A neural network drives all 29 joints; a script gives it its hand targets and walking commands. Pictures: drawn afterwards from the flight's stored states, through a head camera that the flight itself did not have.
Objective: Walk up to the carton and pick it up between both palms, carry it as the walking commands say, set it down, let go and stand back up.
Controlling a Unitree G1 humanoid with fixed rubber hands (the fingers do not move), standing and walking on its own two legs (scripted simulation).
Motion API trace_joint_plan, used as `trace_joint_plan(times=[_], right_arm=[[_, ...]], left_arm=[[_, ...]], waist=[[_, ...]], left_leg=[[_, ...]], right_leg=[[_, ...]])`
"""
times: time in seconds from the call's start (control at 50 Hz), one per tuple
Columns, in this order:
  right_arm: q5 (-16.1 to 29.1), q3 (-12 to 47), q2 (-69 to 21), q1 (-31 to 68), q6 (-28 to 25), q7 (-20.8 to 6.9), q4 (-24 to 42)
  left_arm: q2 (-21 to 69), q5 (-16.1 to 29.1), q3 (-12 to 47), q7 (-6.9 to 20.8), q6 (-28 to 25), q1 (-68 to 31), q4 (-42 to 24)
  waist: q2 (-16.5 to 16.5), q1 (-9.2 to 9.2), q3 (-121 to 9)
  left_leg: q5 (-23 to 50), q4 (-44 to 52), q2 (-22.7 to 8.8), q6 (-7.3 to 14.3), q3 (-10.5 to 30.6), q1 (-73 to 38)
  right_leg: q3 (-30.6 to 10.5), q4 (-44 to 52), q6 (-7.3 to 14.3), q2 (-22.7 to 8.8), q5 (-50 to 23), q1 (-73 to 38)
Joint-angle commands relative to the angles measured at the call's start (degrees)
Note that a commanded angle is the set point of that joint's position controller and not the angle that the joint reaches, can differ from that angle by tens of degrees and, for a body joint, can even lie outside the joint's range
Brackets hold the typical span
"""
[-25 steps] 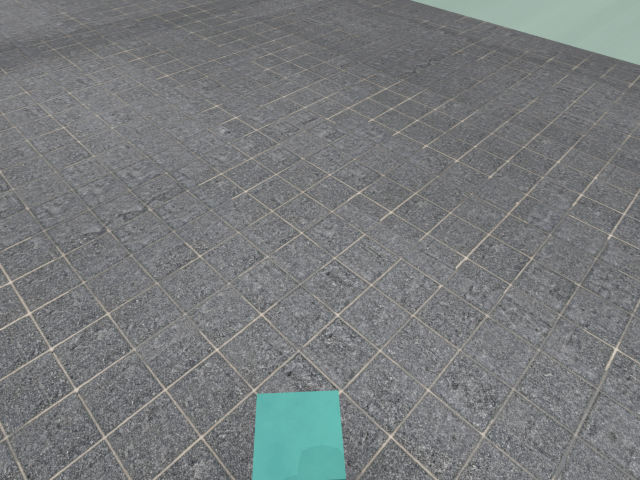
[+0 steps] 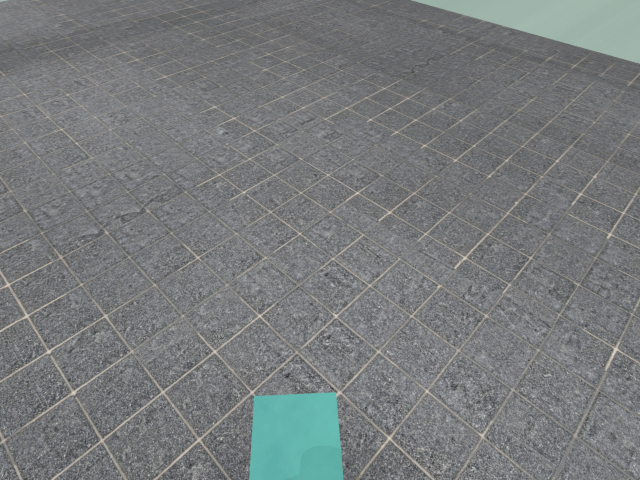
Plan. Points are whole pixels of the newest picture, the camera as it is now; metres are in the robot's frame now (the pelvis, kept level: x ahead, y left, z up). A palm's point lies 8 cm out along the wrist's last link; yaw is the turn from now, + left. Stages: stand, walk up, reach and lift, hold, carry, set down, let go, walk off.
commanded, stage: reach and lift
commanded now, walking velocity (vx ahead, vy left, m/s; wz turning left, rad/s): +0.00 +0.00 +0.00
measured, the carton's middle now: (297, 450) +0.35 +0.05 -0.65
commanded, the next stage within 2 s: none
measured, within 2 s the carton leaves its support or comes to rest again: neither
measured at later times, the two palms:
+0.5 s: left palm out of the picture +0.10 +0.20 -0.19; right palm out of the picture +0.08 -0.17 -0.18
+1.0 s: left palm (174, 432) +0.26 +0.24 -0.20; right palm (409, 438) +0.24 -0.14 -0.20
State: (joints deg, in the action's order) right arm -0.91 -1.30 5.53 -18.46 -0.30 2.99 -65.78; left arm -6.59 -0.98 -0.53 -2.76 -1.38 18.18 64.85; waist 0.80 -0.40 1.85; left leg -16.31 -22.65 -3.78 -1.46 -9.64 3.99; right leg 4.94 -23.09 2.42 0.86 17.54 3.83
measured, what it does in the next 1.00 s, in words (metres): lowers itself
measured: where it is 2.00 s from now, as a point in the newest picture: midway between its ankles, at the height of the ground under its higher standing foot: outside the picture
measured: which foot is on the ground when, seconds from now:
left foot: down 0.00-1.00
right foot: down 0.00-1.00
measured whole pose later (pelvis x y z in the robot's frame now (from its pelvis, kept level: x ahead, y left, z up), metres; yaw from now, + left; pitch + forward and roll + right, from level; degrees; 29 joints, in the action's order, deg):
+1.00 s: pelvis -0.20 +0.04 -0.12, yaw -3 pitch +19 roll +0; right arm 3.5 -9.1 11.5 56.5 32.1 5.2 -44.0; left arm -18.7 8.7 -9.2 0.3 30.4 -56.2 46.2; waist 1.1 1.4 15.5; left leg -17.6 -64.8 0.2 0.7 -1.5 68.5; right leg 0.9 -64.1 0.6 -0.7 14.8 68.9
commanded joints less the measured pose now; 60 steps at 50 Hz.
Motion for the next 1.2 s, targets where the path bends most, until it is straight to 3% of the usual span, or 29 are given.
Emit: trace_joint_plan(times=[0.0,0.04,0.1,0.12,0.14,0.22,0.28,0.36,0.42,0.44,0.46,0.48,0.5,0.54,0.6,0.66,0.7,0.76,0.8,0.82,0.86,0.88,0.94,0.96,0.98,1.0,1.1,1.12,1.18], right_arm=[[6.2,5.0,10.6,36.1,9.9,2.7,32.1],[7.0,2.4,8.8,31.1,17.9,2.5,31.0],[10.9,4.4,8.2,18.0,31.0,2.3,31.4],[11.4,5.2,6.5,12.7,34.2,2.0,28.8],[10.8,5.3,4.5,6.8,36.9,1.8,28.2],[6.2,6.2,-3.3,1.2,36.9,1.3,32.5],[-0.5,2.6,-1.9,1.7,31.7,1.0,33.4],[-3.6,-4.6,2.1,23.8,22.2,1.2,44.2],[-1.5,-4.3,2.4,36.7,19.3,1.3,52.2],[-0.4,-2.9,2.5,35.9,19.8,1.4,53.1],[1.1,-1.3,3.3,35.9,20.6,1.5,54.2],[2.1,-1.1,3.3,33.2,22.2,1.5,54.4],[3.4,0.7,2.7,31.2,24.5,1.6,54.5],[4.2,-0.9,5.7,32.3,28.7,1.3,58.0],[5.2,-0.2,8.1,40.0,34.0,0.9,58.1],[6.8,-2.0,8.2,55.4,37.0,1.0,56.6],[5.4,-4.6,11.2,64.7,37.2,1.0,51.2],[4.5,-8.1,13.1,77.5,35.4,1.2,43.3],[4.1,-8.3,13.2,83.5,33.6,1.5,38.3],[3.0,-10.2,14.2,83.3,32.8,1.8,34.9],[4.0,-9.1,13.9,87.6,31.7,2.3,30.6],[3.7,-10.2,14.6,89.1,31.0,2.7,29.1],[4.4,-11.0,18.9,93.5,28.9,3.6,24.2],[4.2,-11.0,18.9,94.1,28.0,3.8,22.6],[5.0,-10.5,19.0,95.5,26.8,4.0,24.1],[4.9,-11.3,19.6,96.8,25.3,4.3,25.1],[6.7,-8.5,19.4,108.3,18.2,5.6,34.2],[7.6,-7.5,19.0,109.8,17.9,6.0,32.9],[9.2,-5.6,18.3,111.2,16.8,6.6,36.9]], left_arm=[[-12.3,5.8,3.2,-1.2,10.0,-32.3,-29.9],[-10.6,6.7,1.3,-0.6,18.5,-27.8,-29.6],[-10.9,9.1,6.2,-0.4,31.3,-19.3,-34.4],[-12.4,8.5,4.4,0.0,34.9,-14.1,-32.7],[-11.3,8.1,4.2,0.7,37.5,-7.7,-32.1],[-10.1,2.5,0.2,4.7,35.8,-1.2,-29.6],[-10.7,-3.5,-3.4,5.9,30.2,-8.0,-31.2],[-9.4,-4.5,-8.2,6.5,20.1,-29.9,-45.4],[-12.4,-3.3,-12.4,6.6,17.8,-39.7,-49.3],[-13.0,-2.7,-12.2,6.7,18.6,-37.2,-48.6],[-14.1,-2.6,-13.3,6.6,19.3,-34.6,-48.7],[-14.8,-2.5,-13.1,6.7,20.8,-30.7,-48.8],[-15.9,-2.4,-12.9,6.8,23.0,-27.8,-47.7],[-15.7,-1.1,-11.9,6.5,27.2,-28.6,-48.9],[-15.4,2.5,-9.7,6.4,32.2,-36.4,-47.8],[-17.4,7.2,-7.6,6.3,34.7,-55.4,-47.8],[-18.5,9.1,-8.5,5.9,35.2,-66.6,-45.7],[-18.9,10.8,-8.5,5.2,33.5,-81.9,-39.8],[-19.8,10.3,-10.5,4.5,32.0,-86.5,-36.1],[-19.3,10.0,-9.4,4.2,31.5,-88.0,-34.9],[-19.3,10.0,-10.0,3.6,30.6,-87.7,-26.7],[-19.7,9.6,-10.0,3.1,30.2,-89.4,-25.7],[-21.2,7.9,-10.5,0.7,29.0,-91.6,-22.3],[-19.8,8.1,-10.4,0.2,28.3,-92.2,-21.5],[-20.9,6.8,-11.5,-0.2,27.2,-93.0,-22.3],[-21.2,6.3,-11.3,-0.7,25.9,-94.3,-22.1],[-25.7,6.6,-14.0,-2.3,18.4,-104.1,-29.0],[-28.0,7.2,-15.2,-2.2,17.4,-107.0,-28.3],[-28.4,8.2,-14.4,-1.8,15.1,-107.8,-32.1]], waist=[[3.7,0.52,-8.8],[-1.2,3.17,-9.1],[-1.6,-1.08,-21.3],[-2.4,0.43,-24.5],[-2.0,-0.37,-28.4],[3.8,-1.08,-30.5],[1.9,-0.96,-21.6],[-3.2,-1.45,-26.0],[-3.5,3.01,-31.8],[-1.9,2.92,-34.6],[-1.1,5.81,-38.0],[-1.1,5.96,-42.5],[-2.3,7.96,-45.2],[-4.1,8.47,-49.2],[-3.8,8.33,-46.8],[0.5,3.58,-44.7],[1.7,2.90,-44.7],[2.2,0.02,-39.1],[2.5,1.65,-38.7],[0.3,-1.29,-40.6],[0.5,0.24,-42.3],[-1.6,-0.44,-44.1],[-7.2,2.70,-51.0],[-6.4,2.43,-51.2],[-6.2,4.04,-53.7],[-7.3,3.44,-54.9],[0.0,5.52,-70.9],[2.6,6.30,-70.3],[1.3,7.26,-76.8]], left_leg=[[-3.1,-10.4,-0.7,5.3,6.7,22.7],[-0.8,-11.9,0.2,5.0,5.7,22.9],[20.2,-16.7,1.3,7.0,10.9,21.5],[24.6,-18.4,2.3,7.1,11.4,20.7],[28.8,-19.4,3.1,6.7,12.5,21.1],[26.2,-16.7,6.7,4.7,13.7,27.3],[17.7,-18.1,6.9,3.9,12.5,36.1],[18.8,-24.3,4.2,1.9,11.4,42.1],[12.9,-28.4,3.9,2.0,8.9,42.9],[11.9,-28.7,4.1,2.8,8.6,41.5],[12.4,-30.0,5.0,3.0,7.5,43.1],[11.0,-30.7,5.5,3.7,7.3,43.4],[10.5,-30.6,5.8,4.5,7.0,43.0],[6.5,-29.6,6.6,5.0,6.9,40.3],[-2.7,-29.7,6.1,4.0,6.8,38.6],[-13.1,-30.7,5.2,2.7,7.5,40.9],[-19.3,-29.0,4.3,1.8,9.4,37.9],[-22.4,-27.1,3.0,1.4,11.8,39.4],[-22.0,-27.6,3.1,1.8,11.7,41.0],[-22.8,-27.0,2.6,1.4,12.6,38.9],[-21.7,-27.7,3.3,1.5,11.1,39.9],[-21.9,-27.2,3.4,1.7,11.5,39.4],[-22.9,-27.1,3.6,0.2,11.3,35.3],[-23.0,-26.7,3.6,0.0,11.7,34.8],[-21.0,-27.9,3.8,-0.3,11.0,35.3],[-20.2,-28.1,3.8,-0.3,11.0,34.7],[-8.2,-33.1,5.5,-0.1,9.5,41.0],[-10.4,-33.8,5.7,0.2,9.3,44.2],[-2.4,-34.3,6.4,0.8,8.8,44.8]], right_leg=[[-2.3,-10.3,-0.5,-4.8,3.5,20.8],[-4.8,-10.3,1.2,-6.5,-1.1,21.6],[-7.2,-15.5,1.0,-4.3,-27.5,23.4],[-7.3,-16.9,0.3,-3.1,-32.8,23.7],[-8.7,-17.2,0.3,-2.6,-39.3,21.3],[-13.0,-15.2,-1.2,-2.5,-57.0,12.5],[-11.9,-17.1,-0.9,-1.6,-49.0,15.9],[-10.9,-23.8,-1.4,-1.4,-38.0,22.2],[-9.8,-27.1,-2.8,-1.2,-24.7,26.7],[-9.6,-27.7,-3.3,-0.9,-23.9,25.7],[-10.4,-29.0,-3.5,-0.9,-25.6,22.5],[-10.6,-30.6,-3.9,-1.0,-25.8,20.3],[-11.8,-30.9,-3.8,-2.1,-24.5,18.6],[-10.3,-31.6,-3.1,-1.6,-15.0,20.1],[-9.7,-28.7,-2.1,-0.9,1.3,25.9],[-8.1,-28.1,-2.0,-0.1,11.7,31.5],[-6.2,-28.9,-2.4,-0.3,15.1,35.6],[-3.7,-30.2,-3.3,-0.6,14.2,42.8],[-4.1,-31.1,-3.6,-0.6,13.3,41.9],[-3.7,-31.7,-3.6,-0.3,12.3,42.7],[-3.6,-31.3,-3.2,0.3,12.4,41.1],[-3.1,-31.8,-2.7,0.6,11.5,41.7],[-2.7,-34.3,-2.5,1.4,11.3,42.5],[-2.1,-34.3,-2.8,1.7,10.3,43.7],[-2.6,-34.8,-2.6,1.8,9.8,42.4],[-2.4,-35.3,-3.0,2.3,8.7,43.6],[-4.0,-38.4,-4.3,2.7,3.2,35.4],[-5.6,-38.1,-4.3,1.9,7.3,34.3],[-5.6,-40.0,-4.2,2.4,0.9,30.8]])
